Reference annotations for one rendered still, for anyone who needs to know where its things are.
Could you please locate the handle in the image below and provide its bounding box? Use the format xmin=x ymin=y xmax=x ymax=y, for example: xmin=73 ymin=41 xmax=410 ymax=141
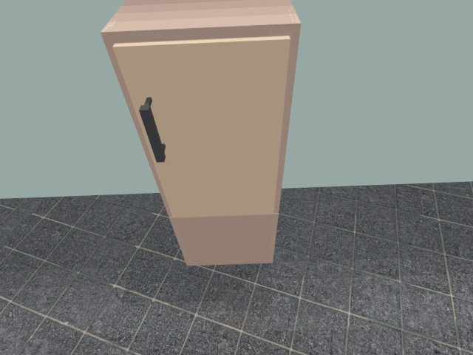
xmin=139 ymin=97 xmax=166 ymax=163

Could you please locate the cupboard door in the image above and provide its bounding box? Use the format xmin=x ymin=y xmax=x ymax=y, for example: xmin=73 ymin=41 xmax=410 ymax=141
xmin=112 ymin=35 xmax=290 ymax=217

